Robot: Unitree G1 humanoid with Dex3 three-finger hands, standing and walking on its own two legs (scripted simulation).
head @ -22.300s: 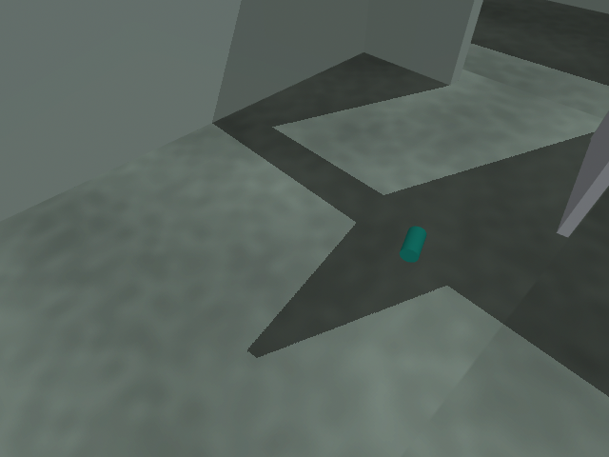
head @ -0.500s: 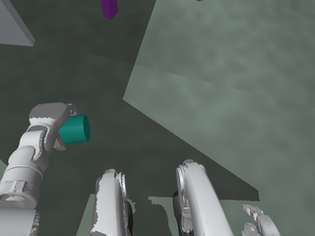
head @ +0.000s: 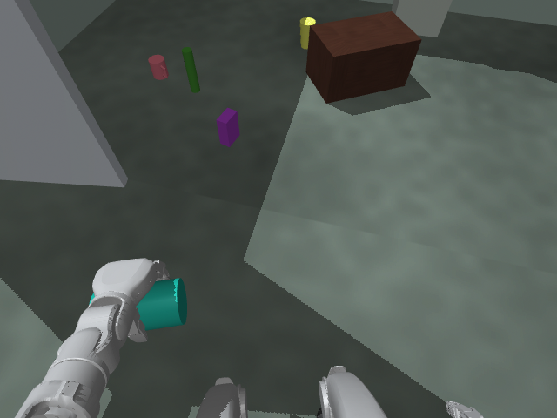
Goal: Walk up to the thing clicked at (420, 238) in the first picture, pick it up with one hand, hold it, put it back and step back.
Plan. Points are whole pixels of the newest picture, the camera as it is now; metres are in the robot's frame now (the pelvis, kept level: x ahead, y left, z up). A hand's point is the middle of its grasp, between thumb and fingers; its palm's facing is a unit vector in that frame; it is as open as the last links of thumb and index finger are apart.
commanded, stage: lift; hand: left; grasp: from above
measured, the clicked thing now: (141, 306) +0.35 +0.23 -0.12
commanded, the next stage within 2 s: hold in 0.42 s
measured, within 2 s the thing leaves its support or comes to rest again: neither
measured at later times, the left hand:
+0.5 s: hand (122, 276) +0.36 +0.22 -0.01, palm faces -0.49 -0.06 -0.87, open 10.4 cm
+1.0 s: hand (112, 259) +0.36 +0.22 +0.03, palm faces -0.49 -0.04 -0.87, open 10.4 cm
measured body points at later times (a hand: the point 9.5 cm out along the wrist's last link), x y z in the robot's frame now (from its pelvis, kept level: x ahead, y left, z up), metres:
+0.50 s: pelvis +0.04 +0.00 +0.07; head +0.10 +0.00 +0.52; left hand +0.38 +0.23 +0.04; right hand +0.12 -0.27 -0.05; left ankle +0.06 +0.11 -0.63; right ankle +0.06 -0.14 -0.63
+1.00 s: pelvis +0.06 +0.00 +0.09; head +0.09 -0.01 +0.54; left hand +0.38 +0.22 +0.08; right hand +0.16 -0.27 -0.03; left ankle +0.06 +0.11 -0.63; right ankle +0.06 -0.14 -0.63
